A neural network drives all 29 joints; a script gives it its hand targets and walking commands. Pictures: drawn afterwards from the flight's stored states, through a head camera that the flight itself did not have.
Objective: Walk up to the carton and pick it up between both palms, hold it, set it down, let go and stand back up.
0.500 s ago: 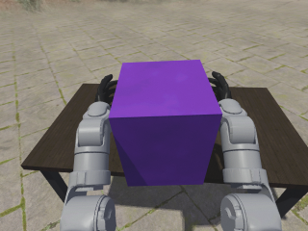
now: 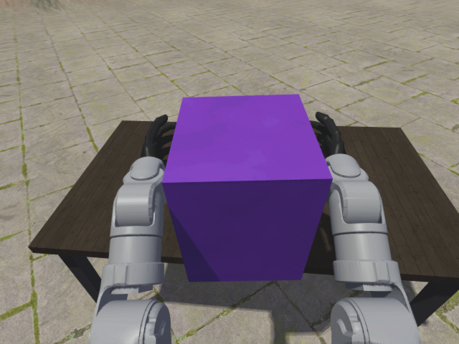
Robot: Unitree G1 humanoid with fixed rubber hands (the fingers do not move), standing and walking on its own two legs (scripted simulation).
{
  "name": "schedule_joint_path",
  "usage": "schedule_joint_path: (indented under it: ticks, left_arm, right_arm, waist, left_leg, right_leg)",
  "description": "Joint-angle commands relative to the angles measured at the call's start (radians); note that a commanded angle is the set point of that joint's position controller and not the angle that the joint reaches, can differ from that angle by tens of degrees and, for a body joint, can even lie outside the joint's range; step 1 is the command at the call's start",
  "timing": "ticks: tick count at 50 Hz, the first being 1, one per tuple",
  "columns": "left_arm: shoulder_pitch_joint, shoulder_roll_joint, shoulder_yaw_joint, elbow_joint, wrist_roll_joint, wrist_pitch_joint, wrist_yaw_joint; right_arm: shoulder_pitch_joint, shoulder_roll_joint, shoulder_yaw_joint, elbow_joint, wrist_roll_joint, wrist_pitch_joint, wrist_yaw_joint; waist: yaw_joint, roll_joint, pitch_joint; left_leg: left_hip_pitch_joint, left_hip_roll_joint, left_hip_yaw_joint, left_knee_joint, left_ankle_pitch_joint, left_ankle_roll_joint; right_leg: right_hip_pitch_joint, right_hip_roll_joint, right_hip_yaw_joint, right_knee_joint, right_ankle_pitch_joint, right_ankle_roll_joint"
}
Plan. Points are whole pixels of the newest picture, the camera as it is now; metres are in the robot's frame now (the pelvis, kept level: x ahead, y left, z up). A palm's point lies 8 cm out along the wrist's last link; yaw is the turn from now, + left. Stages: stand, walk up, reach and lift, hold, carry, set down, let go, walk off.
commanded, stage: hold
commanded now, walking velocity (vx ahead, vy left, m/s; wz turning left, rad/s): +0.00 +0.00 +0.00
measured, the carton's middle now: (242, 189) +0.35 +0.01 +0.13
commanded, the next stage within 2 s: none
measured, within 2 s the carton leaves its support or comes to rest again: neither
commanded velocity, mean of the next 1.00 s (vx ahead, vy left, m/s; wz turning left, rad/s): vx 0.00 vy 0.00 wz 0.00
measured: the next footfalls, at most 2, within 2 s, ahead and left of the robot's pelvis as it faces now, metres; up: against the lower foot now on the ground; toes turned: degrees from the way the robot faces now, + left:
none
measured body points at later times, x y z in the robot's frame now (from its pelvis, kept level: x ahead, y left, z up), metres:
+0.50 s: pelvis +0.00 +0.00 +0.00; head -0.05 -0.01 +0.45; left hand +0.37 +0.15 +0.20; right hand +0.38 -0.14 +0.20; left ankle +0.02 +0.11 -0.75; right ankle +0.05 -0.11 -0.75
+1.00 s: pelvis +0.00 +0.00 +0.00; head -0.05 -0.01 +0.45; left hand +0.37 +0.15 +0.20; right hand +0.38 -0.15 +0.20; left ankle +0.02 +0.11 -0.75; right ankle +0.05 -0.11 -0.76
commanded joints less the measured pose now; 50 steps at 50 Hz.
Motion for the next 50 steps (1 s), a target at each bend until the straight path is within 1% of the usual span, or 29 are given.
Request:
schedule_joint_path:
  ticks: [1,3,5,6,7,9,11,13,14,15,17,20,21,23,27,29,30,32,34,35,36,38,40,41,43,46,48,49,50]
  left_arm:
    - [-0.631,-0.459,-0.454,-0.246,-0.169,-0.057,-0.139]
    - [-0.605,-0.461,-0.458,-0.232,-0.169,-0.048,-0.134]
    - [-0.604,-0.448,-0.437,-0.204,-0.155,-0.039,-0.133]
    - [-0.605,-0.436,-0.417,-0.182,-0.139,-0.037,-0.135]
    - [-0.607,-0.438,-0.402,-0.148,-0.134,-0.037,-0.139]
    - [-0.63,-0.424,-0.358,-0.089,-0.112,-0.048,-0.151]
    - [-0.669,-0.428,-0.35,-0.092,-0.107,-0.072,-0.155]
    - [-0.715,-0.444,-0.378,-0.139,-0.124,-0.094,-0.154]
    - [-0.708,-0.455,-0.386,-0.134,-0.123,-0.1,-0.152]
    - [-0.694,-0.445,-0.379,-0.121,-0.121,-0.102,-0.149]
    - [-0.63,-0.433,-0.361,-0.082,-0.112,-0.095,-0.145]
    - [-0.586,-0.397,-0.316,-0.025,-0.084,-0.085,-0.15]
    - [-0.599,-0.389,-0.307,-0.018,-0.078,-0.088,-0.155]
    - [-0.636,-0.4,-0.303,-0.032,-0.081,-0.1,-0.164]
    - [-0.707,-0.46,-0.406,-0.168,-0.14,-0.121,-0.153]
    - [-0.684,-0.46,-0.441,-0.196,-0.158,-0.11,-0.139]
    - [-0.66,-0.452,-0.442,-0.198,-0.157,-0.101,-0.132]
    - [-0.581,-0.422,-0.41,-0.139,-0.138,-0.074,-0.129]
    - [-0.56,-0.397,-0.355,-0.078,-0.104,-0.063,-0.137]
    - [-0.566,-0.399,-0.346,-0.068,-0.102,-0.067,-0.143]
    - [-0.587,-0.404,-0.335,-0.062,-0.101,-0.076,-0.149]
    - [-0.66,-0.426,-0.352,-0.103,-0.11,-0.096,-0.155]
    - [-0.714,-0.459,-0.412,-0.195,-0.146,-0.111,-0.15]
    - [-0.715,-0.46,-0.429,-0.217,-0.156,-0.112,-0.144]
    - [-0.65,-0.452,-0.427,-0.184,-0.149,-0.093,-0.132]
    - [-0.583,-0.41,-0.375,-0.099,-0.108,-0.068,-0.13]
    - [-0.577,-0.394,-0.328,-0.046,-0.086,-0.066,-0.14]
    - [-0.59,-0.394,-0.306,-0.016,-0.078,-0.068,-0.148]
    - [-0.608,-0.408,-0.301,-0.021,-0.076,-0.079,-0.154]
  right_arm:
    - [-0.615,0.498,0.42,-0.231,0.167,-0.047,0.115]
    - [-0.601,0.486,0.424,-0.232,0.164,-0.038,0.113]
    - [-0.589,0.464,0.41,-0.208,0.144,-0.031,0.116]
    - [-0.581,0.458,0.39,-0.165,0.134,-0.023,0.12]
    - [-0.581,0.448,0.368,-0.134,0.123,-0.024,0.126]
    - [-0.595,0.438,0.328,-0.073,0.092,-0.033,0.14]
    - [-0.646,0.469,0.334,-0.082,0.101,-0.057,0.145]
    - [-0.691,0.489,0.356,-0.126,0.123,-0.081,0.137]
    - [-0.699,0.488,0.357,-0.143,0.126,-0.089,0.132]
    - [-0.699,0.486,0.363,-0.135,0.122,-0.092,0.127]
    - [-0.637,0.469,0.352,-0.098,0.114,-0.083,0.119]
    - [-0.57,0.426,0.301,-0.019,0.075,-0.069,0.128]
    - [-0.569,0.417,0.284,0.0,0.066,-0.07,0.134]
    - [-0.602,0.434,0.284,-0.014,0.069,-0.081,0.142]
    - [-0.69,0.494,0.376,-0.158,0.142,-0.11,0.125]
    - [-0.667,0.492,0.405,-0.201,0.152,-0.101,0.109]
    - [-0.643,0.479,0.404,-0.191,0.154,-0.088,0.103]
    - [-0.557,0.443,0.366,-0.13,0.121,-0.062,0.102]
    - [-0.544,0.405,0.324,-0.081,0.092,-0.05,0.113]
    - [-0.546,0.41,0.314,-0.065,0.089,-0.053,0.123]
    - [-0.577,0.416,0.306,-0.061,0.082,-0.057,0.132]
    - [-0.621,0.461,0.329,-0.084,0.097,-0.075,0.138]
    - [-0.671,0.499,0.373,-0.167,0.136,-0.093,0.13]
    - [-0.695,0.509,0.406,-0.208,0.156,-0.096,0.123]
    - [-0.666,0.493,0.417,-0.217,0.152,-0.084,0.109]
    - [-0.567,0.433,0.354,-0.095,0.112,-0.055,0.113]
    - [-0.572,0.418,0.316,-0.053,0.085,-0.052,0.129]
    - [-0.58,0.414,0.292,-0.016,0.074,-0.053,0.137]
    - [-0.598,0.43,0.289,-0.022,0.071,-0.064,0.145]
  waist:
    - [0.002,-0.018,-0.416]
    - [-0.003,-0.021,-0.392]
    - [0.006,-0.001,-0.35]
    - [0.001,-0.017,-0.309]
    - [-0.001,0.003,-0.29]
    - [0.001,-0.008,-0.265]
    - [0.001,-0.022,-0.313]
    - [0.007,-0.016,-0.407]
    - [0.009,-0.005,-0.408]
    - [0.013,-0.027,-0.432]
    - [0.015,-0.027,-0.392]
    - [0.009,-0.02,-0.29]
    - [-0.002,-0.017,-0.275]
    - [-0.002,-0.018,-0.263]
    - [0.005,0.004,-0.441]
    - [0.01,-0.005,-0.473]
    - [0.006,-0.009,-0.475]
    - [0.002,-0.014,-0.371]
    - [0.0,-0.011,-0.29]
    - [0.001,-0.008,-0.248]
    - [-0.007,-0.025,-0.251]
    - [0.001,-0.037,-0.302]
    - [0.0,-0.013,-0.426]
    - [0.006,-0.023,-0.472]
    - [0.016,-0.032,-0.466]
    - [0.011,0.0,-0.312]
    - [0.007,-0.022,-0.239]
    - [0.009,-0.013,-0.219]
    - [0.009,-0.022,-0.224]
  left_leg:
    - [-0.01,-0.001,-0.027,-0.002,0.16,-0.027]
    - [-0.004,0.002,-0.03,-0.002,0.149,-0.03]
    - [-0.024,0.005,-0.025,-0.008,0.092,-0.033]
    - [-0.036,0.004,-0.027,-0.016,0.055,-0.031]
    - [-0.038,0.004,-0.02,-0.02,0.015,-0.032]
    - [-0.074,0.003,-0.022,-0.025,-0.061,-0.026]
    - [-0.082,0.004,-0.021,-0.012,-0.053,-0.017]
    - [-0.089,0.001,-0.016,0.0,0.0,-0.014]
    - [-0.1,0.002,-0.019,0.003,0.02,-0.012]
    - [-0.09,0.0,-0.017,0.008,0.03,-0.013]
    - [-0.073,-0.004,-0.013,0.006,0.059,-0.02]
    - [-0.069,-0.001,-0.013,-0.018,0.035,-0.022]
    - [-0.056,-0.001,-0.015,-0.025,0.024,-0.025]
    - [-0.071,0.002,-0.021,-0.029,0.013,-0.02]
    - [-0.042,-0.003,-0.022,-0.003,0.141,-0.021]
    - [-0.025,0.003,-0.025,0.004,0.183,-0.025]
    - [-0.008,-0.001,-0.016,0.003,0.182,-0.026]
    - [-0.012,0.004,-0.02,-0.009,0.127,-0.032]
    - [-0.028,0.0,-0.015,-0.032,0.029,-0.029]
    - [-0.044,0.004,-0.014,-0.034,0.014,-0.028]
    - [-0.054,0.002,-0.017,-0.036,-0.007,-0.023]
    - [-0.071,0.004,-0.019,-0.024,0.017,-0.015]
    - [-0.055,0.005,-0.021,-0.012,0.08,-0.014]
    - [-0.043,0.0,-0.02,-0.004,0.114,-0.015]
    - [-0.038,0.001,-0.02,-0.002,0.121,-0.017]
    - [-0.067,0.001,-0.015,-0.024,0.018,-0.027]
    - [-0.073,0.001,-0.014,-0.032,-0.027,-0.022]
    - [-0.083,-0.001,-0.006,-0.035,-0.05,-0.023]
    - [-0.089,0.001,-0.01,-0.036,-0.045,-0.016]
  right_leg:
    - [0.307,0.0,0.071,0.056,0.136,0.002]
    - [0.289,0.0,0.069,0.059,0.114,0.006]
    - [0.271,0.001,0.061,0.05,0.052,0.005]
    - [0.263,0.003,0.06,0.048,0.014,0.002]
    - [0.244,0.006,0.054,0.041,-0.023,0.001]
    - [0.216,0.01,0.048,0.048,-0.091,-0.003]
    - [0.205,0.008,0.054,0.06,-0.084,0.0]
    - [0.234,0.002,0.065,0.078,-0.014,0.007]
    - [0.228,0.0,0.072,0.086,0.011,0.006]
    - [0.245,-0.002,0.075,0.083,0.013,0.01]
    - [0.266,-0.001,0.076,0.07,0.041,0.009]
    - [0.255,0.002,0.065,0.05,0.009,0.008]
    - [0.239,0.007,0.062,0.039,-0.002,0.005]
    - [0.239,0.007,0.064,0.042,-0.014,0.003]
    - [0.29,0.0,0.076,0.067,0.132,0.006]
    - [0.306,-0.002,0.076,0.072,0.157,0.011]
    - [0.31,-0.002,0.076,0.067,0.155,0.016]
    - [0.288,0.002,0.067,0.048,0.085,0.007]
    - [0.251,0.005,0.061,0.026,-0.012,0.003]
    - [0.232,0.008,0.053,0.023,-0.032,0.0]
    - [0.225,0.008,0.049,0.031,-0.048,0.001]
    - [0.231,0.002,0.06,0.048,-0.019,0.002]
    - [0.26,0.0,0.068,0.065,0.063,0.007]
    - [0.274,0.0,0.071,0.076,0.101,0.013]
    - [0.293,-0.003,0.072,0.073,0.104,0.017]
    - [0.249,0.003,0.064,0.045,-0.009,0.004]
    - [0.219,0.007,0.053,0.04,-0.067,0.004]
    - [0.203,0.006,0.051,0.034,-0.093,0.005]
    - [0.204,0.006,0.051,0.038,-0.09,0.003]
